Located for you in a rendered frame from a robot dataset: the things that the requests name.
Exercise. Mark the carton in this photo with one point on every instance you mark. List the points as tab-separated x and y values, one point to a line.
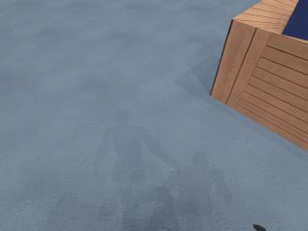
297	25

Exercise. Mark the pedestal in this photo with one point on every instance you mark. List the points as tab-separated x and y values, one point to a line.
263	74

